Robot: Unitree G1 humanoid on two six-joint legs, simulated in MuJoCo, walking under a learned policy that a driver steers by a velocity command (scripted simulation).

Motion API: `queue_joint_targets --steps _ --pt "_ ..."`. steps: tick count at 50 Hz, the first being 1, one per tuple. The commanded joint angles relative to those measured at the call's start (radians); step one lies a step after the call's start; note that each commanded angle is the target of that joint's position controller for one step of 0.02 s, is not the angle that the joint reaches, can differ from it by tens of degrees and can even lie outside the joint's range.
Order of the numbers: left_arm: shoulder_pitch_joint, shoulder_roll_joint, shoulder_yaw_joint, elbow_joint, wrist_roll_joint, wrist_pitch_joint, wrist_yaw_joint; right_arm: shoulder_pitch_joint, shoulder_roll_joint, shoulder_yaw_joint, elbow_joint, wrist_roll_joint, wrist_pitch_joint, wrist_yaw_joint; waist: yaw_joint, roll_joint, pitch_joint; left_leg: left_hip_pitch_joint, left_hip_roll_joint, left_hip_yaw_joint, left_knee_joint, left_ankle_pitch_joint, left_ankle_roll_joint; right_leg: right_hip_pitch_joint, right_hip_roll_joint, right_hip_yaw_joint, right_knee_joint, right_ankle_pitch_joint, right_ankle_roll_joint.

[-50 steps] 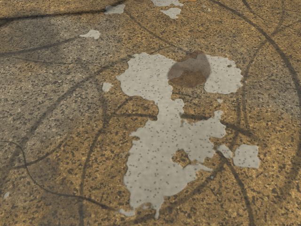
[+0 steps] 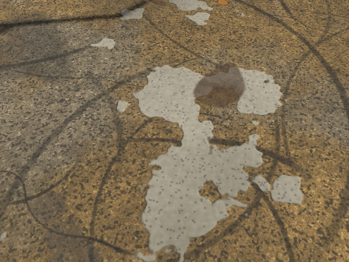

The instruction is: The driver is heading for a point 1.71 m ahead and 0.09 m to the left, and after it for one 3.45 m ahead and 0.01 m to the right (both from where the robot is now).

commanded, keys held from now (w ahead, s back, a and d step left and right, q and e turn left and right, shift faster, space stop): shift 0.12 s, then w+shift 0.88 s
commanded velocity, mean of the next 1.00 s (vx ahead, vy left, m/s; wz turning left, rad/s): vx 0.65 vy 0.00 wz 0.00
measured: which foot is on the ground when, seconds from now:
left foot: down 0.00-0.38, up 0.40-0.72, down 0.74-1.00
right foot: down 0.00-0.76, up 0.78-1.00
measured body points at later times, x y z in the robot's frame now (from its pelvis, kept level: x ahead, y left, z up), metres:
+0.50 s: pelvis +0.05 -0.01 +0.00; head +0.06 -0.02 +0.45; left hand -0.01 +0.22 -0.14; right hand +0.16 -0.25 -0.14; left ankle +0.03 +0.10 -0.67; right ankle -0.05 -0.12 -0.74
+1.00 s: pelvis +0.41 +0.07 +0.00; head +0.41 +0.07 +0.45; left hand +0.55 +0.31 -0.11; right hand +0.34 -0.18 -0.14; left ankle +0.35 +0.13 -0.74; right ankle +0.51 -0.08 -0.64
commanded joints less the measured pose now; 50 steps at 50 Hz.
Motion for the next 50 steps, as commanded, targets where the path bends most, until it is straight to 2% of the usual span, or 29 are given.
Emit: queue_joint_targets --steps 1,6,7,9,11,13,15,17,18,19,20,21,22,24,28,31,33,35,36,37,38,39,40,41,42,44,45,47,50 --pt "0.077 0.072 0.01 -0.004 0.001 -0.006 0.003 0.059 -0.077 -0.011 -0.011 -0.001 -0.004 -0.004 0.001 0.003 0.032 0.003 0.017 -0.014 -0.071 0.233 0.018 -0.079 -0.008 0.001 -0.076 0.218 -0.014" --pt "0.093 0.063 0.008 0.003 0.002 -0.009 0.003 0.069 -0.07 -0.009 -0.006 -0.002 -0.003 -0.004 0.0 0.001 0.043 -0.016 0.016 -0.015 -0.08 0.176 0.018 -0.102 -0.008 0.002 -0.084 0.166 -0.014" --pt "0.128 0.066 0.012 0.017 -0.004 -0.007 0.006 0.107 -0.075 -0.014 0.01 0.004 -0.001 -0.007 0.0 0.001 -0.014 0.0 -0.014 0.013 -0.06 -0.084 0.034 -0.084 0.022 -0.026 -0.06 -0.07 -0.034" --pt "0.137 0.102 0.027 -0.004 -0.022 -0.017 0.007 0.126 -0.111 -0.028 -0.002 0.023 -0.013 -0.006 -0.002 0.008 0.095 -0.13 0.025 -0.061 -0.07 -0.559 0.084 -0.215 -0.013 0.036 -0.047 -0.52 -0.09" --pt "0.097 0.078 0.02 -0.051 -0.034 -0.062 0.002 0.106 -0.098 -0.026 -0.043 0.034 -0.06 0.001 -0.007 0.019 0.167 -0.175 0.098 -0.158 -0.098 -0.493 0.112 -0.285 -0.068 0.095 -0.036 -0.432 -0.113" --pt "0.065 0.07 0.022 -0.082 -0.024 -0.098 -0.009 0.119 -0.118 -0.035 -0.06 0.027 -0.093 0.011 -0.017 0.046 0.124 -0.135 0.139 -0.221 -0.145 -0.414 0.137 -0.302 -0.061 0.068 0.004 -0.279 -0.109" --pt "0.034 0.031 0.012 -0.123 -0.026 -0.118 -0.022 0.119 -0.151 -0.045 -0.087 0.032 -0.108 0.021 -0.011 0.123 0.094 -0.12 0.215 -0.352 -0.259 -0.473 0.186 -0.301 -0.029 0.003 0.087 -0.163 -0.102" --pt "0.101 0.031 0.012 -0.119 -0.027 -0.132 -0.024 0.033 -0.171 -0.051 -0.14 0.041 -0.11 0.023 0.049 0.15 0.078 -0.226 0.254 -0.398 -0.306 -0.465 0.2 -0.152 -0.026 -0.036 0.097 -0.085 -0.127" --pt "0.186 0.048 0.018 -0.101 0.053 -0.107 -0.054 -0.043 -0.154 -0.056 -0.158 -0.03 -0.072 0.049 0.102 0.087 0.044 -0.328 0.184 -0.269 -0.217 -0.485 0.173 0.017 -0.012 -0.043 -0.023 -0.151 -0.137" --pt "0.327 0.086 0.036 -0.064 0.055 -0.104 -0.055 -0.174 -0.118 -0.05 -0.227 -0.029 -0.065 0.058 0.175 -0.065 0.068 -0.541 0.074 -0.117 -0.005 -0.348 0.115 0.201 -0.092 0.137 -0.147 -0.242 -0.171" --pt "0.461 0.177 0.065 -0.023 0.048 -0.108 -0.049 -0.256 -0.057 -0.037 -0.288 -0.026 -0.077 0.066 0.213 -0.325 0.084 -0.769 -0.022 0.079 0.335 -0.133 0.064 0.373 -0.296 0.493 -0.339 -0.412 -0.239" --pt "0.456 0.159 0.064 -0.028 0.048 -0.103 -0.046 -0.276 -0.107 -0.044 -0.299 -0.06 -0.087 0.07 0.198 -0.235 0.127 -0.878 0.022 0.029 0.462 -0.111 0.087 0.366 -0.374 0.608 -0.344 -0.375 -0.262" --pt "0.401 0.148 0.06 -0.051 0.05 -0.103 -0.042 -0.265 -0.105 -0.046 -0.296 -0.062 -0.095 0.079 0.16 -0.13 0.112 -0.887 0.059 -0.007 0.528 -0.041 0.094 0.35 -0.361 0.569 -0.34 -0.346 -0.253" --pt "0.329 0.153 0.058 -0.08 0.05 -0.108 -0.038 -0.239 -0.094 -0.045 -0.299 -0.054 -0.1 0.102 0.102 -0.064 0.067 -0.848 0.088 -0.012 0.585 0.014 0.09 0.313 -0.33 0.479 -0.378 -0.291 -0.237" --pt "0.267 0.117 0.046 -0.095 0.029 -0.133 -0.034 -0.317 -0.081 -0.034 -0.358 -0.048 -0.07 0.12 0.051 -0.092 0.106 -0.733 0.09 0.039 0.465 0.119 0.049 0.159 -0.237 0.25 -0.469 -0.043 -0.196" --pt "0.241 0.15 0.051 -0.098 0.023 -0.14 -0.039 -0.399 -0.071 -0.019 -0.407 -0.04 -0.057 0.124 0.047 -0.118 0.123 -0.501 0.061 0.102 0.245 0.194 0.058 0.044 -0.217 0.121 -0.525 0.183 -0.18" --pt "0.239 0.182 0.054 -0.093 0.02 -0.14 -0.048 -0.391 -0.094 -0.023 -0.417 -0.04 -0.05 0.112 0.029 -0.128 0.109 -0.373 0.032 0.141 0.185 0.169 0.095 0.064 -0.237 0.059 -0.478 0.461 -0.17" --pt "0.25 0.216 0.06 -0.08 0.024 -0.135 -0.049 -0.25 -0.143 -0.043 -0.388 -0.041 -0.051 0.086 -0.044 -0.144 -0.002 -0.169 -0.04 0.172 0.169 0.106 0.131 0.122 -0.244 -0.007 -0.207 0.987 -0.148" --pt "0.24 0.239 0.065 -0.079 0.025 -0.126 -0.043 -0.06 -0.176 -0.061 -0.332 -0.041 -0.055 0.071 -0.133 -0.133 -0.104 0.047 -0.075 0.177 0.138 0.083 0.145 0.078 -0.232 -0.034 0.022 1.091 -0.132" --pt "0.21 0.25 0.067 -0.089 0.031 -0.119 -0.039 0.139 -0.229 -0.086 -0.268 -0.048 -0.059 0.056 -0.226 -0.102 -0.201 0.321 -0.034 0.131 0.129 0.041 0.152 -0.094 -0.189 -0.046 0.309 0.953 -0.118" --pt "0.233 0.125 0.041 -0.126 0.027 -0.116 -0.048 0.259 -0.337 -0.109 -0.239 -0.076 -0.071 0.047 -0.216 0.125 -0.314 0.562 0.226 -0.223 0.035 -0.377 0.176 -0.391 -0.069 -0.042 0.739 0.298 -0.107" --pt "0.245 0.078 0.034 -0.17 -0.005 -0.14 -0.058 0.266 -0.356 -0.106 -0.231 -0.065 -0.077 0.066 -0.154 0.29 -0.396 0.545 0.396 -0.789 -0.276 -0.714 0.192 -0.564 0.049 0.104 0.955 -0.125 -0.128" --pt "0.149 0.138 0.049 -0.2 -0.007 -0.139 -0.056 0.126 -0.304 -0.097 -0.231 -0.058 -0.075 0.073 -0.089 0.205 -0.2 0.401 0.366 -0.769 -0.34 -0.67 0.184 -0.671 -0.018 0.108 1.016 0.003 -0.15" --pt "0.094 0.158 0.052 -0.21 0.002 -0.138 -0.06 0.055 -0.23 -0.081 -0.244 -0.049 -0.084 0.076 -0.06 0.078 -0.103 0.254 0.35 -0.594 -0.308 -0.478 0.191 -0.665 -0.078 0.067 0.985 0.108 -0.148" --pt "0.076 0.14 0.048 -0.208 0.018 -0.133 -0.066 0.02 -0.191 -0.071 -0.24 -0.045 -0.093 0.079 -0.026 0.02 -0.066 0.124 0.302 -0.474 -0.313 -0.325 0.186 -0.605 -0.112 0.06 0.927 0.141 -0.143" --pt "0.106 0.087 0.037 -0.21 0.049 -0.101 -0.087 0.014 -0.134 -0.049 -0.213 -0.036 -0.106 0.074 0.048 0.058 -0.038 -0.04 0.237 -0.328 -0.353 -0.248 0.165 -0.513 -0.149 0.06 0.849 0.141 -0.118" --pt "0.077 0.079 0.034 -0.227 0.051 -0.087 -0.094 0.035 -0.121 -0.044 -0.199 -0.029 -0.114 0.071 0.058 0.066 -0.003 -0.076 0.219 -0.292 -0.381 -0.219 0.166 -0.525 -0.161 0.051 0.824 0.145 -0.105" --pt "-0.023 0.083 0.03 -0.268 0.05 -0.069 -0.101 0.086 -0.125 -0.039 -0.18 -0.022 -0.125 0.065 0.055 0.049 0.062 -0.086 0.195 -0.221 -0.428 -0.125 0.174 -0.621 -0.174 0.019 0.772 0.213 -0.082" --pt "-0.218 0.103 0.022 -0.339 0.045 -0.069 -0.104 0.172 -0.128 -0.032 -0.171 -0.017 -0.133 0.069 0.009 0.014 0.118 -0.063 0.142 -0.103 -0.476 0.105 0.177 -0.675 -0.16 -0.051 0.541 0.353 -0.066"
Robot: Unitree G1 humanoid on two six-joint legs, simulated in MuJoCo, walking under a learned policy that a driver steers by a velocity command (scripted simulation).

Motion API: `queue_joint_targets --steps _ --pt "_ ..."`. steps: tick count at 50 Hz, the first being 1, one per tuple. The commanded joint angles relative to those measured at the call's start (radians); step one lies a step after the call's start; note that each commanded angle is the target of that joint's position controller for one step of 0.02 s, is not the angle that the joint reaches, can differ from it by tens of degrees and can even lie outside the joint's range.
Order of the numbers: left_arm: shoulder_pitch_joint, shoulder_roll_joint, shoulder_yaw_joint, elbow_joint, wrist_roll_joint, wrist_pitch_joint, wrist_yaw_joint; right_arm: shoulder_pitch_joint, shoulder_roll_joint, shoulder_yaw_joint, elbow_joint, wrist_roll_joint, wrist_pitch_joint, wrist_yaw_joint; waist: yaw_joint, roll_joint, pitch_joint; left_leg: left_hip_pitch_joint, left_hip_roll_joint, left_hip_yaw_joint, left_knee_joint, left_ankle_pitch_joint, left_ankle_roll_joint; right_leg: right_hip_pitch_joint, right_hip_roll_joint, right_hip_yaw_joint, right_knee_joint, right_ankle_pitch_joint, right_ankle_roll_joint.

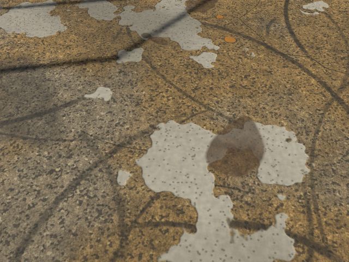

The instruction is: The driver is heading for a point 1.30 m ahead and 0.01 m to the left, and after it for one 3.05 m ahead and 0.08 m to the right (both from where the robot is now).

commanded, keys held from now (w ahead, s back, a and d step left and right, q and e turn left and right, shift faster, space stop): w+shift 0.48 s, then s+shift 0.40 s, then w+shift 0.12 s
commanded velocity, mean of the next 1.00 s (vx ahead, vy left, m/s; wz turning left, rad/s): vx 0.60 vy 0.00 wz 0.00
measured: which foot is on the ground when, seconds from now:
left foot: down 0.00-0.22, up 0.24-0.64, down 0.66-1.00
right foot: up 0.00-0.22, down 0.24-0.68, up 0.70-1.00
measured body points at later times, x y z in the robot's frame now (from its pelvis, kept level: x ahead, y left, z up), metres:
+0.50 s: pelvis +0.46 -0.02 +0.00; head +0.47 -0.01 +0.45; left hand +0.37 +0.24 -0.14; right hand +0.64 -0.25 -0.10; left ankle +0.58 +0.15 -0.66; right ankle +0.39 -0.07 -0.74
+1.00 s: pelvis +0.70 +0.01 +0.00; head +0.73 +0.02 +0.44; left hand +0.84 +0.27 -0.13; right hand +0.80 -0.27 -0.13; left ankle +0.82 +0.08 -0.74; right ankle +0.74 -0.15 -0.67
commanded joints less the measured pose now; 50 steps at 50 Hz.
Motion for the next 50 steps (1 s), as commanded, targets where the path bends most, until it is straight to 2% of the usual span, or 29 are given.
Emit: queue_joint_targets --steps 1,7,10,11,12,13,14,15,17,19,21,24,27,28,29,32,33,34,35,36,37,38,39,41,44,46,47,48,50 --pt "-0.13 0.023 -0.011 -0.093 -0.004 -0.002 -0.009 -0.045 -0.062 0.004 -0.079 0.011 -0.037 0.001 0.026 0.031 0.185 -0.177 0.218 -0.174 -0.292 0.164 0.082 -0.013 0.003 -0.049 -0.229 0.156 0.017" --pt "-0.269 0.041 -0.024 -0.144 -0.022 -0.01 -0.004 0.064 -0.135 0.012 -0.044 0.015 -0.042 -0.025 0.004 0.073 0.142 0.141 0.261 -0.07 -0.265 0.933 0.033 0.177 0.134 -0.156 -0.584 0.223 -0.048" --pt "-0.032 0.12 0.006 -0.091 -0.022 -0.01 0.025 0.046 -0.209 -0.003 -0.031 -0.021 -0.008 -0.053 0.137 0.169 -0.041 0.28 0.31 -0.064 0.125 1.368 0.017 0.414 0.227 -0.138 -0.6 0.009 -0.092" --pt "0.165 0.153 0.024 -0.028 -0.021 -0.009 0.04 0.006 -0.224 -0.01 -0.038 -0.029 0.008 -0.058 0.225 0.17 -0.132 0.235 0.305 -0.05 0.374 1.307 0.023 0.605 0.226 -0.125 -0.65 -0.028 -0.109" --pt "0.346 0.204 0.047 0.018 -0.001 -0.005 0.058 -0.029 -0.196 -0.007 -0.058 -0.029 0.01 -0.054 0.293 0.14 -0.221 0.018 0.268 -0.049 0.681 1.032 0.035 0.872 0.113 -0.015 -0.606 -0.183 -0.138" --pt "0.367 0.293 0.073 0.023 0.037 -0.006 0.063 0.084 -0.007 0.03 -0.1 0.011 0.0 -0.021 0.155 -0.166 -0.318 -0.458 0.088 -0.073 1.107 0.06 0.003 1.207 -0.207 0.505 -0.632 -0.424 -0.263" --pt "0.339 0.229 0.072 0.029 0.004 -0.003 0.037 0.034 -0.097 0.015 -0.112 0.035 -0.021 -0.022 0.172 -0.123 -0.36 -0.619 0.038 -0.204 1.229 -0.138 0.029 1.211 -0.231 0.828 -0.839 -0.565 -0.285" --pt "0.237 0.182 0.063 0.033 -0.002 -0.012 0.031 -0.105 -0.12 0.01 -0.159 0.036 -0.026 -0.028 0.135 -0.057 -0.144 -0.706 0.115 -0.201 1.184 -0.024 0.045 1.049 -0.191 0.646 -0.889 -0.488 -0.244" --pt "0.178 0.08 0.039 0.052 0.004 -0.03 0.028 -0.176 -0.089 0.019 -0.174 0.013 -0.019 -0.019 0.067 0.083 0.0 -0.633 0.177 -0.202 1.072 0.029 0.043 0.765 -0.119 0.433 -0.944 -0.305 -0.19" --pt "0.19 0.04 0.019 0.086 -0.007 -0.044 0.038 -0.156 -0.04 0.031 -0.183 -0.02 0.014 0.006 -0.004 0.043 0.044 -0.564 0.215 -0.199 0.989 0.029 0.014 0.603 -0.056 0.316 -1.0 -0.289 -0.147" --pt "0.221 0.068 0.02 0.105 -0.029 -0.062 0.038 -0.227 -0.033 0.038 -0.218 -0.032 0.03 0.022 -0.015 0.022 0.106 -0.628 0.25 -0.164 0.923 0.056 -0.016 0.545 -0.032 0.244 -1.057 -0.236 -0.142" --pt "0.271 0.091 0.019 0.108 -0.035 -0.076 0.027 -0.433 -0.059 0.047 -0.301 -0.03 0.028 0.03 0.023 0.027 0.178 -0.669 0.257 -0.079 0.677 0.24 -0.038 0.501 0.033 0.11 -1.115 0.013 -0.129" --pt "0.355 0.084 0.004 0.142 -0.058 -0.088 0.032 -0.517 -0.01 0.075 -0.312 -0.019 -0.003 0.04 0.069 0.058 0.185 -0.422 0.141 0.049 0.325 0.496 -0.034 0.474 0.085 -0.013 -1.043 0.639 -0.057" --pt "0.381 0.108 0.005 0.153 -0.057 -0.091 0.034 -0.504 -0.012 0.076 -0.302 -0.012 -0.009 0.036 0.076 0.018 0.157 -0.371 0.109 0.054 0.267 0.553 -0.024 0.531 0.075 -0.013 -1.022 0.679 -0.038" --pt "0.401 0.153 0.009 0.14 -0.076 -0.074 0.06 -0.545 -0.064 0.048 -0.327 0.043 -0.037 0.019 0.086 -0.033 0.083 -0.351 0.067 -0.002 0.239 0.548 -0.025 0.619 0.056 0.023 -0.925 0.712 -0.013" --pt "0.326 0.191 0.01 0.119 -0.045 -0.027 0.09 -0.327 -0.17 0.005 -0.269 0.024 -0.058 0.014 -0.073 -0.12 -0.086 -0.12 0.011 -0.041 0.14 0.637 -0.002 0.748 0.045 0.031 -0.634 0.784 0.056" --pt "0.235 0.184 0.006 0.093 -0.037 -0.018 0.084 -0.14 -0.184 -0.005 -0.204 0.008 -0.055 0.008 -0.179 -0.129 -0.158 0.058 0.076 -0.082 0.056 0.799 0.022 0.698 0.083 0.008 -0.411 0.692 0.088" --pt "0.217 0.109 -0.013 0.06 -0.018 -0.017 0.082 0.004 -0.243 -0.007 -0.146 -0.029 -0.042 -0.003 -0.194 0.059 -0.281 0.321 0.299 -0.245 0.186 1.395 0.079 0.503 0.216 -0.045 0.05 -0.045 0.135" --pt "0.572 -0.074 -0.058 0.146 -0.047 -0.016 0.062 -0.014 -0.198 0.027 -0.146 -0.08 -0.048 0.012 -0.037 0.298 -0.546 0.653 0.59 -0.577 0.364 1.804 0.316 0.224 0.302 0.233 0.401 -0.695 0.157" --pt "0.584 0.035 -0.041 0.173 -0.065 -0.021 0.045 -0.074 -0.163 0.019 -0.172 -0.046 -0.035 0.02 -0.073 0.198 -0.617 0.574 0.561 -0.584 0.279 1.648 0.34 0.211 0.245 0.318 0.42 -0.631 0.144" --pt "0.426 0.111 -0.024 0.121 -0.072 -0.015 0.047 -0.205 -0.153 0.019 -0.203 -0.007 -0.021 0.013 -0.057 0.131 -0.438 0.391 0.504 -0.486 0.208 1.418 0.302 0.168 0.199 0.239 0.347 -0.586 0.142" --pt "0.315 0.123 -0.015 0.092 -0.052 -0.003 0.062 -0.313 -0.125 0.03 -0.215 0.014 -0.009 0.002 -0.007 -0.016 -0.292 0.166 0.443 -0.421 0.144 1.246 0.248 0.183 0.16 0.17 0.263 -0.524 0.149" --pt "0.194 0.144 0.001 0.063 -0.035 0.019 0.081 -0.368 -0.108 0.041 -0.217 0.017 0.0 -0.007 0.006 -0.077 -0.154 -0.06 0.372 -0.362 0.054 1.133 0.189 0.23 0.149 0.093 0.2 -0.489 0.15" --pt "0.307 0.052 -0.016 0.068 -0.037 0.069 0.094 -0.388 -0.182 0.021 -0.22 -0.014 0.022 -0.005 0.067 0.073 -0.14 -0.224 0.406 -0.335 0.046 1.193 0.253 0.313 0.14 0.097 0.22 -0.486 0.181" --pt "0.247 0.093 0.009 0.03 -0.055 0.098 0.13 -0.394 -0.195 0.02 -0.224 -0.021 0.063 -0.031 0.074 0.083 -0.181 -0.268 0.357 -0.255 0.032 1.122 0.237 0.284 0.188 0.084 0.23 -0.434 0.183" --pt "0.277 0.092 0.02 0.043 -0.055 0.111 0.133 -0.427 -0.145 0.043 -0.229 -0.024 0.073 -0.04 0.116 0.068 -0.233 -0.339 0.312 -0.216 -0.045 0.466 0.198 0.343 0.129 0.091 0.172 -0.269 0.169" --pt "0.288 0.066 0.014 0.041 -0.044 0.112 0.124 -0.453 -0.129 0.044 -0.222 -0.002 0.075 -0.041 0.134 0.128 -0.21 -0.397 0.256 -0.199 -0.106 0.04 0.15 0.377 0.097 0.055 0.037 -0.208 0.165" --pt "0.24 0.077 0.013 0.018 -0.032 0.104 0.112 -0.435 -0.186 0.021 -0.21 0.027 0.077 -0.046 0.108 0.232 -0.163 -0.418 0.244 -0.231 -0.171 -0.181 0.131 0.373 0.111 -0.01 -0.039 -0.208 0.162" --pt "0.145 0.12 0.018 -0.015 -0.039 0.079 0.093 -0.416 -0.231 0.003 -0.204 0.035 0.072 -0.059 0.078 0.245 -0.115 -0.422 0.288 -0.295 -0.223 -0.312 0.124 0.418 0.096 -0.016 -0.216 -0.225 0.133"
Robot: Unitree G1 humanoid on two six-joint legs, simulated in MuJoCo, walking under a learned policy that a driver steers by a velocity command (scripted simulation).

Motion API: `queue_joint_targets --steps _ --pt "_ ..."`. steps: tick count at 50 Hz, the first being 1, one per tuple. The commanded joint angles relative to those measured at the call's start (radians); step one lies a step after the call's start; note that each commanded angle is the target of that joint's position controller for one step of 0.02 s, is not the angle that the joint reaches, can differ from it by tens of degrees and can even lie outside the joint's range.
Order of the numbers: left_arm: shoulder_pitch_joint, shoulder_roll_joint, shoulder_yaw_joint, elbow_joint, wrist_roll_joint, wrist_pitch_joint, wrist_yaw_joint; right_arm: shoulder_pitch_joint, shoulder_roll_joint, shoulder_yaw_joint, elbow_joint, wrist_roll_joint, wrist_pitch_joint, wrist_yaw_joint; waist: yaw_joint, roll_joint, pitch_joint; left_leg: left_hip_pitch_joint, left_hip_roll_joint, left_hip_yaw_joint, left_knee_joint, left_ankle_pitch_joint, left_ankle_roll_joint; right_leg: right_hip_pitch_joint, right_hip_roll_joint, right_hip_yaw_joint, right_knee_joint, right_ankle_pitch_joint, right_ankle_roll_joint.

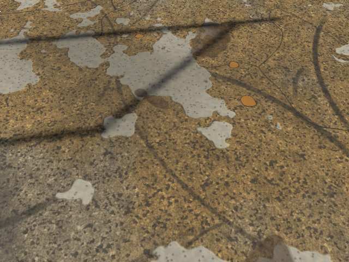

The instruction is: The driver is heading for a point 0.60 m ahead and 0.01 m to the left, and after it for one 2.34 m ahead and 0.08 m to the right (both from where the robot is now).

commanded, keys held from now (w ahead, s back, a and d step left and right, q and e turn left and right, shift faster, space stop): w+shift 0.84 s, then shift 0.16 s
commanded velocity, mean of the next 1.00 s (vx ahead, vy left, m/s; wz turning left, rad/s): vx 0.79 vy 0.00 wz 0.00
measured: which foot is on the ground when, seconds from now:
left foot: down 0.00-0.12, up 0.14-0.56, down 0.58-1.00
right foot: up 0.00-0.12, down 0.14-0.62, up 0.64-1.00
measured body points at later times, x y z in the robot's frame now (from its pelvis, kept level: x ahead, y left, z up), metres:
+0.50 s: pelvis +0.15 -0.01 +0.00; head +0.16 -0.03 +0.45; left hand +0.05 +0.25 -0.12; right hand +0.36 -0.24 -0.10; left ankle +0.28 +0.14 -0.69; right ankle -0.01 -0.13 -0.73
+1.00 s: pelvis +0.54 +0.05 -0.02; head +0.58 +0.05 +0.43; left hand +0.78 +0.26 -0.10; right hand +0.44 -0.18 -0.15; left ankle +0.33 +0.13 -0.73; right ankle +0.78 -0.04 -0.70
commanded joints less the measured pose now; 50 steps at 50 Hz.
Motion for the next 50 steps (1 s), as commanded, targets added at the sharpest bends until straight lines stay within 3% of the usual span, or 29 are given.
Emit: queue_joint_targets --steps 1,3,5,6,7,8,9,11,12,14,20,25,27,28,29,30,31,32,33,34,35,37,39,42,43,46,48,49,50 --pt "0.143 0.096 0.023 -0.012 -0.005 -0.02 -0.021 -0.075 -0.186 -0.051 -0.075 0.023 -0.023 -0.019 0.069 0.215 -0.132 -0.068 0.25 -0.251 -0.291 -0.603 0.128 0.293 -0.008 -0.075 -0.233 0.013 -0.042" --pt "0.186 0.103 0.03 0.012 -0.012 -0.031 -0.03 -0.051 -0.191 -0.059 -0.076 0.034 -0.026 -0.018 0.078 0.213 -0.119 -0.029 0.286 -0.283 -0.29 -0.672 0.108 0.345 0.006 -0.108 -0.353 -0.051 -0.084" --pt "0.311 0.073 0.024 0.072 0.007 -0.035 -0.033 -0.115 -0.157 -0.056 -0.114 0.045 -0.018 -0.017 0.138 0.172 -0.052 -0.099 0.237 -0.22 -0.232 -0.65 0.03 0.459 0.021 -0.187 -0.589 -0.006 -0.143" --pt "0.405 0.054 0.02 0.129 0.022 -0.04 -0.037 -0.155 -0.111 -0.048 -0.143 0.042 -0.016 -0.015 0.168 0.05 0.007 -0.187 0.148 -0.129 -0.054 -0.586 -0.033 0.534 0.02 -0.163 -0.757 -0.031 -0.168" --pt "0.408 0.035 0.004 0.117 0.05 -0.044 -0.051 -0.085 0.023 -0.021 -0.125 -0.017 0.009 0.009 0.128 -0.341 0.057 -0.417 0.037 -0.006 0.368 -0.529 -0.037 0.631 -0.16 0.191 -0.906 -0.393 -0.192" --pt "0.285 0.093 0.008 0.049 0.043 -0.051 -0.055 -0.113 0.027 -0.015 -0.176 -0.031 0.004 0.018 0.069 -0.267 0.135 -0.607 -0.015 -0.067 0.498 -0.368 -0.05 0.516 -0.349 0.522 -1.01 -0.563 -0.242" --pt "0.222 0.166 0.037 0.03 0.038 -0.051 -0.049 -0.171 -0.05 -0.037 -0.212 -0.037 -0.005 0.037 0.055 -0.168 0.157 -0.622 0.033 -0.167 0.539 -0.218 -0.046 0.439 -0.375 0.591 -1.062 -0.596 -0.286" --pt "0.155 0.177 0.047 0.01 0.017 -0.085 -0.06 -0.116 -0.115 -0.063 -0.177 -0.041 -0.017 0.06 0.013 -0.072 0.076 -0.522 0.041 -0.156 0.582 -0.062 -0.078 0.465 -0.257 0.359 -1.008 -0.286 -0.231" --pt "0.169 0.166 0.045 0.01 0.012 -0.099 -0.063 -0.08 -0.116 -0.067 -0.156 -0.044 -0.016 0.065 0.013 -0.076 0.026 -0.464 0.045 -0.115 0.613 -0.038 -0.092 0.479 -0.215 0.279 -0.998 -0.208 -0.215" --pt "0.242 0.112 0.033 0.035 0.005 -0.118 -0.065 -0.106 -0.093 -0.066 -0.169 -0.041 -0.007 0.071 0.037 -0.09 0.024 -0.444 0.071 -0.065 0.635 -0.018 -0.106 0.501 -0.19 0.219 -1.015 -0.164 -0.222" --pt "0.407 0.109 0.041 0.076 0.016 -0.122 -0.055 -0.276 -0.051 -0.054 -0.228 -0.032 -0.002 0.08 0.137 -0.117 0.087 -0.486 0.108 0.01 0.442 -0.032 -0.113 0.677 -0.198 0.145 -1.047 -0.048 -0.249" --pt "0.448 0.124 0.043 0.111 0.027 -0.121 -0.047 -0.367 -0.052 -0.047 -0.283 -0.029 -0.016 0.092 0.163 -0.142 0.147 -0.389 0.102 0.063 0.26 -0.131 -0.05 0.75 -0.242 0.08 -1.036 0.177 -0.255" --pt "0.419 0.14 0.045 0.123 0.028 -0.114 -0.045 -0.311 -0.055 -0.047 -0.285 -0.035 -0.019 0.084 0.114 -0.158 0.131 -0.242 0.057 0.106 0.197 -0.237 -0.002 0.735 -0.243 0.019 -0.945 0.512 -0.242" --pt "0.403 0.156 0.047 0.128 0.025 -0.114 -0.046 -0.215 -0.065 -0.055 -0.262 -0.035 -0.022 0.072 0.061 -0.166 0.073 -0.076 0.008 0.13 0.191 -0.263 0.024 0.702 -0.24 -0.015 -0.823 0.826 -0.234" --pt "0.365 0.174 0.05 0.128 0.02 -0.112 -0.046 -0.001 -0.086 -0.07 -0.198 -0.033 -0.03 0.056 -0.05 -0.144 -0.033 0.194 -0.033 0.137 0.172 -0.227 0.048 0.616 -0.216 -0.069 -0.599 1.035 -0.219" --pt "0.316 0.174 0.048 0.108 0.017 -0.114 -0.045 0.251 -0.145 -0.095 -0.117 -0.044 -0.042 0.039 -0.166 -0.087 -0.169 0.55 0.034 0.05 0.183 -0.263 0.07 0.381 -0.162 -0.101 -0.309 0.879 -0.201" --pt "0.33 0.045 0.016 0.038 -0.01 -0.123 -0.062 0.393 -0.29 -0.131 -0.092 -0.068 -0.048 0.026 -0.178 0.249 -0.327 0.851 0.341 -0.437 0.052 -0.787 0.131 0.005 -0.014 -0.111 0.105 0.293 -0.163" --pt "0.268 0.075 0.027 0.028 -0.003 -0.143 -0.064 0.392 -0.267 -0.12 -0.082 -0.054 -0.056 0.038 -0.161 0.258 -0.35 0.796 0.418 -0.803 -0.155 -0.952 0.118 -0.117 0.075 0.075 0.268 -0.122 -0.205" --pt "0.173 0.091 0.037 0.002 -0.004 -0.143 -0.066 0.269 -0.214 -0.107 -0.075 -0.056 -0.053 0.038 -0.097 0.159 -0.143 0.657 0.387 -0.664 -0.138 -0.791 0.092 -0.216 0.007 0.08 0.331 -0.019 -0.223" --pt "0.159 0.082 0.03 0.0 0.0 -0.147 -0.073 0.216 -0.157 -0.095 -0.081 -0.048 -0.058 0.04 -0.061 0.065 -0.072 0.523 0.358 -0.529 -0.141 -0.636 0.093 -0.19 -0.047 0.051 0.285 0.075 -0.22" --pt "0.157 0.063 0.027 0.004 0.014 -0.14 -0.081 0.161 -0.12 -0.084 -0.081 -0.04 -0.061 0.04 -0.013 0.047 -0.026 0.405 0.302 -0.428 -0.174 -0.545 0.075 -0.139 -0.08 0.028 0.225 0.115 -0.211" --pt "0.193 0.021 0.014 0.01 0.043 -0.106 -0.099 0.135 -0.052 -0.06 -0.064 -0.026 -0.073 0.038 0.052 0.112 0.021 0.26 0.246 -0.316 -0.234 -0.494 0.071 -0.075 -0.113 0.015 0.179 0.138 -0.178" --pt "0.119 0.013 0.009 -0.024 0.045 -0.084 -0.114 0.173 -0.047 -0.057 -0.036 -0.01 -0.091 0.036 0.063 0.094 0.09 0.223 0.229 -0.253 -0.293 -0.41 0.084 -0.149 -0.132 -0.015 0.146 0.18 -0.152" --pt "-0.072 0.025 -0.002 -0.099 0.039 -0.081 -0.117 0.243 -0.053 -0.054 -0.014 -0.008 -0.107 0.041 0.033 0.059 0.162 0.212 0.184 -0.135 -0.35 -0.175 0.097 -0.221 -0.129 -0.076 -0.051 0.314 -0.13" --pt "-0.114 0.016 -0.01 -0.117 0.041 -0.088 -0.118 0.242 -0.039 -0.047 -0.01 -0.006 -0.112 0.04 0.037 0.034 0.186 0.184 0.16 -0.078 -0.337 0.029 0.091 -0.167 -0.112 -0.099 -0.174 0.376 -0.126" --pt "-0.182 -0.027 -0.035 -0.132 0.031 -0.11 -0.126 0.312 -0.073 -0.043 0.029 0.015 -0.126 0.028 0.017 0.028 0.166 0.188 0.164 0.002 -0.322 0.513 0.049 0.094 -0.016 -0.185 -0.454 0.573 -0.147" --pt "-0.146 0.007 -0.029 -0.115 0.035 -0.113 -0.112 0.319 -0.112 -0.046 0.045 0.014 -0.124 0.018 0.033 0.063 0.103 0.334 0.176 0.009 -0.252 0.68 0.02 0.168 0.047 -0.192 -0.533 0.598 -0.174" --pt "-0.164 0.082 0.008 -0.151 -0.029 -0.136 -0.102 0.338 -0.181 -0.065 0.038 0.041 -0.097 -0.005 0.057 0.09 0.018 0.451 0.206 -0.035 -0.138 0.76 -0.005 0.183 0.075 -0.117 -0.546 0.547 -0.176" --pt "-0.094 0.124 0.022 -0.134 -0.04 -0.144 -0.099 0.299 -0.198 -0.07 0.035 0.023 -0.074 -0.017 0.118 0.119 -0.047 0.544 0.213 -0.037 -0.04 0.822 -0.02 0.212 0.096 -0.105 -0.572 0.523 -0.184"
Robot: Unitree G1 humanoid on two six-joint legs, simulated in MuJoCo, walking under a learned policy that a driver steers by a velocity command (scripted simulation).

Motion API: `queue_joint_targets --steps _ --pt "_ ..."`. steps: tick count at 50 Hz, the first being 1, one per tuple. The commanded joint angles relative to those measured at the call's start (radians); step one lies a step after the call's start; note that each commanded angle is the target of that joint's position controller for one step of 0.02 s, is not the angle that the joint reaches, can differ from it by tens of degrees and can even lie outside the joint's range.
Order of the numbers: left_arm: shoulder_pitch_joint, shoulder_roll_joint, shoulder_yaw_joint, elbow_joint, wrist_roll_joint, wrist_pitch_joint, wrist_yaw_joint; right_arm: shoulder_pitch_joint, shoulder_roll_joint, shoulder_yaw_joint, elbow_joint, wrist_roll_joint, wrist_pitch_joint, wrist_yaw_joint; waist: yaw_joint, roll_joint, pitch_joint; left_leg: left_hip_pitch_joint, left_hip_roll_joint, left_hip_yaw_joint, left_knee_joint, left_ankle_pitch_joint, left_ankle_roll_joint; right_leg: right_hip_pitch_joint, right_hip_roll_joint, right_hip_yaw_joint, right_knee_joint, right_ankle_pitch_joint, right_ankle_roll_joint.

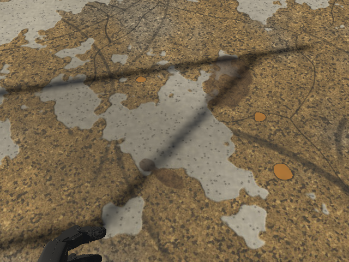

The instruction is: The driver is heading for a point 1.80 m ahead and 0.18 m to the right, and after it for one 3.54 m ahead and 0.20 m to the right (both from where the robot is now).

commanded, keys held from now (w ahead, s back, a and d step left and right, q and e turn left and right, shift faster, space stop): shift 0.72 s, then w+shift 0.28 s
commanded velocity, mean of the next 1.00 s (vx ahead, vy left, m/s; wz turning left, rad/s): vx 0.24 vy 0.00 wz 0.00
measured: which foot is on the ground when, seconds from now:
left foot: down 0.00-0.06, up 0.08-0.44, down 0.46-0.96, up 0.98-1.00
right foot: up 0.00-0.02, down 0.04-1.00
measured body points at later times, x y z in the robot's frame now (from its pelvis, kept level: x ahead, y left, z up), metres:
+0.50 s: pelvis +0.20 +0.01 +0.01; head +0.21 +0.02 +0.46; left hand +0.32 +0.26 -0.12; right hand +0.32 -0.25 -0.11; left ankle +0.25 +0.16 -0.72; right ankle +0.25 -0.08 -0.72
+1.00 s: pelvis +0.32 +0.01 +0.02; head +0.32 +0.00 +0.47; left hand +0.38 +0.28 -0.11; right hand +0.33 -0.25 -0.13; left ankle +0.25 +0.15 -0.70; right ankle +0.27 -0.09 -0.72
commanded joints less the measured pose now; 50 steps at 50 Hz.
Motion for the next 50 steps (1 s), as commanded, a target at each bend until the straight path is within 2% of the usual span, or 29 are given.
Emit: queue_joint_targets --steps 1,2,3,4,5,6,7,8,9,12,14,16,20,22,23,24,25,26,27,36,37,39,40,42,44,47,48,49,50 --pt "0.232 0.194 0.072 0.009 -0.039 -0.032 0.018 -0.1 -0.268 -0.06 -0.071 -0.021 0.034 -0.033 0.228 0.148 -0.161 -0.075 0.23 -0.048 0.364 1.223 0.01 0.412 0.092 0.024 -0.057 0.039 -0.029" --pt "0.384 0.21 0.08 0.06 -0.021 -0.025 0.027 -0.158 -0.247 -0.055 -0.088 -0.026 0.047 -0.028 0.306 0.134 -0.222 -0.145 0.19 -0.018 0.605 1.152 -0.02 0.59 0.037 0.044 -0.131 0.183 -0.047" --pt "0.488 0.282 0.083 0.093 0.025 -0.015 0.036 -0.085 -0.125 -0.027 -0.108 -0.057 0.046 -0.018 0.246 -0.112 -0.372 -0.462 0.054 -0.018 1.037 0.422 -0.059 0.966 -0.186 0.239 0.073 0.656 -0.121" --pt "0.509 0.223 0.062 0.104 0.051 -0.029 0.017 0.171 0.015 0.015 -0.043 -0.006 0.031 0.004 0.156 -0.29 -0.623 -0.75 -0.095 -0.248 1.407 -0.287 -0.085 1.271 -0.433 0.702 0.039 0.754 -0.358" --pt "0.428 0.185 0.065 0.078 0.031 -0.019 0.013 0.122 -0.107 -0.01 -0.028 0.012 0.021 0.008 0.184 -0.117 -0.633 -0.733 -0.032 -0.323 1.423 -0.233 -0.06 1.143 -0.368 0.651 -0.039 0.626 -0.323" --pt "0.298 0.154 0.056 0.055 0.006 -0.014 0.015 -0.028 -0.151 -0.023 -0.082 0.025 0.02 0.003 0.151 -0.052 -0.425 -0.774 0.027 -0.262 1.331 -0.187 -0.056 0.95 -0.324 0.502 -0.081 0.512 -0.28" --pt "0.214 0.122 0.043 0.054 -0.005 -0.014 0.018 -0.121 -0.16 -0.028 -0.101 0.015 0.025 -0.01 0.111 0.063 -0.265 -0.784 0.076 -0.196 1.251 -0.143 -0.068 0.739 -0.28 0.413 -0.144 0.445 -0.239" --pt "0.18 0.098 0.032 0.057 0.001 -0.017 0.023 -0.164 -0.17 -0.04 -0.107 0.005 0.04 -0.021 0.088 0.079 -0.19 -0.739 0.105 -0.169 1.186 -0.102 -0.074 0.579 -0.244 0.354 -0.193 0.43 -0.215" --pt "0.171 0.101 0.03 0.068 0.019 -0.016 0.021 -0.136 -0.144 -0.04 -0.103 -0.001 0.058 -0.023 0.052 0.048 -0.17 -0.656 0.13 -0.166 1.138 -0.069 -0.079 0.47 -0.221 0.313 -0.225 0.42 -0.204" --pt "0.135 0.114 0.029 0.097 0.037 -0.021 0.016 -0.128 -0.075 -0.028 -0.107 -0.008 0.089 -0.038 0.009 -0.019 -0.158 -0.545 0.154 -0.138 0.916 -0.017 -0.095 0.303 -0.176 0.193 -0.272 0.441 -0.199" --pt "0.128 0.136 0.035 0.11 0.034 -0.013 0.028 -0.184 -0.085 -0.026 -0.12 -0.015 0.097 -0.047 0.016 -0.05 -0.195 -0.515 0.162 -0.127 0.762 0.075 -0.097 0.309 -0.158 0.151 -0.272 0.38 -0.179" --pt "0.142 0.158 0.041 0.123 0.027 0.004 0.039 -0.244 -0.11 -0.032 -0.124 -0.012 0.108 -0.048 0.041 -0.053 -0.211 -0.494 0.16 -0.12 0.672 0.181 -0.094 0.32 -0.155 0.153 -0.298 0.13 -0.158" --pt "0.145 0.152 0.038 0.141 0.016 0.035 0.055 -0.348 -0.133 -0.043 -0.137 -0.015 0.115 -0.048 0.066 -0.062 -0.128 -0.483 0.148 -0.106 0.5 0.202 -0.075 0.294 -0.151 0.211 -0.326 -0.426 -0.119" --pt "0.166 0.117 0.025 0.154 0.004 0.046 0.061 -0.347 -0.129 -0.044 -0.124 -0.032 0.107 -0.045 0.056 -0.043 -0.102 -0.427 0.138 -0.089 0.352 0.245 -0.051 0.288 -0.111 0.212 -0.281 -0.57 -0.059" --pt "0.205 0.095 0.017 0.167 0.007 0.047 0.062 -0.341 -0.15 -0.046 -0.124 -0.041 0.102 -0.045 0.065 -0.011 -0.096 -0.4 0.187 -0.143 0.3 0.31 -0.031 0.28 -0.079 0.201 -0.235 -0.603 -0.016" --pt "0.265 0.101 0.023 0.176 0.014 0.045 0.063 -0.353 -0.211 -0.056 -0.128 -0.036 0.101 -0.047 0.118 0.083 -0.088 -0.404 0.24 -0.189 0.3 0.369 -0.003 0.264 -0.007 0.145 -0.165 -0.61 0.021" --pt "0.284 0.073 0.02 0.178 0.011 0.052 0.068 -0.369 -0.201 -0.058 -0.103 -0.026 0.1 -0.042 0.147 0.193 -0.093 -0.52 0.219 -0.194 0.257 0.135 0.016 0.354 0.033 0.073 -0.156 -0.526 0.045" --pt "0.241 0.096 0.023 0.178 0.013 0.059 0.073 -0.388 -0.143 -0.047 -0.104 -0.025 0.094 -0.035 0.125 0.161 -0.069 -0.594 0.186 -0.183 0.225 0.029 -0.001 0.427 0.027 0.068 -0.132 -0.463 0.058" --pt "0.219 0.105 0.027 0.177 0.01 0.066 0.077 -0.399 -0.123 -0.04 -0.1 -0.03 0.087 -0.032 0.121 0.134 -0.067 -0.612 0.174 -0.168 0.221 0.036 -0.022 0.452 0.017 0.073 -0.122 -0.429 0.054" --pt "0.202 0.106 0.034 0.221 0.0 0.076 0.081 -0.348 -0.134 -0.038 -0.032 -0.015 0.071 -0.035 0.087 0.042 -0.118 -0.47 0.138 -0.119 0.324 0.375 -0.016 0.473 -0.005 0.089 -0.089 -0.245 0.046" --pt "0.238 0.1 0.035 0.244 -0.005 0.08 0.081 -0.306 -0.134 -0.042 -0.008 -0.009 0.075 -0.034 0.083 0.044 -0.154 -0.456 0.121 -0.106 0.315 0.173 -0.004 0.479 0.021 0.059 -0.075 -0.433 0.039" --pt "0.23 0.126 0.048 0.24 -0.026 0.077 0.076 -0.272 -0.172 -0.057 -0.001 0.011 0.075 -0.03 0.069 0.049 -0.036 -0.53 0.15 -0.18 0.261 -0.347 0.06 0.345 0.019 0.084 -0.059 -0.85 0.005" --pt "0.201 0.125 0.049 0.22 -0.035 0.059 0.074 -0.25 -0.188 -0.062 -0.002 0.021 0.06 -0.029 0.054 0.071 0.028 -0.536 0.208 -0.274 0.203 -0.457 0.101 0.259 -0.004 0.111 -0.039 -0.896 -0.009" --pt "0.139 0.082 0.042 0.185 -0.043 0.01 0.064 -0.215 -0.22 -0.078 0.008 0.028 0.025 -0.024 0.042 0.169 0.063 -0.436 0.353 -0.496 0.057 -0.434 0.177 0.156 -0.004 0.069 0.062 -0.644 -0.006" --pt "0.144 0.088 0.048 0.183 -0.036 -0.013 0.055 -0.232 -0.204 -0.081 -0.006 0.017 0.008 -0.018 0.056 0.174 0.032 -0.422 0.403 -0.547 0.026 -0.355 0.194 0.187 -0.019 0.068 0.11 -0.554 -0.024" --pt "0.349 0.088 0.057 0.255 -0.039 -0.02 0.057 -0.39 -0.181 -0.074 -0.072 0.032 0.013 -0.004 0.175 0.141 0.0 -0.655 0.266 -0.304 0.128 -0.215 0.104 0.564 0.003 0.024 -0.074 -0.506 -0.034" --pt "0.528 0.125 0.068 0.289 0.047 -0.008 0.042 -0.43 -0.159 -0.075 -0.08 -0.049 0.025 0.013 0.249 0.02 -0.038 -0.822 0.155 -0.158 0.317 -0.169 0.073 0.818 -0.014 0.082 -0.164 -0.561 -0.032" --pt "0.688 0.247 0.108 0.331 0.064 -0.007 0.047 -0.493 -0.072 -0.055 -0.145 -0.052 0.02 0.023 0.304 -0.323 -0.053 -1.095 0.028 0.023 0.72 -0.064 0.014 1.004 -0.262 0.545 -0.382 -0.896 -0.114" --pt "0.685 0.215 0.098 0.328 0.054 0.0 0.049 -0.558 -0.116 -0.063 -0.174 -0.076 0.017 0.026 0.29 -0.232 0.008 -1.252 0.062 -0.058 0.884 -0.066 0.038 0.997 -0.357 0.72 -0.417 -0.894 -0.157"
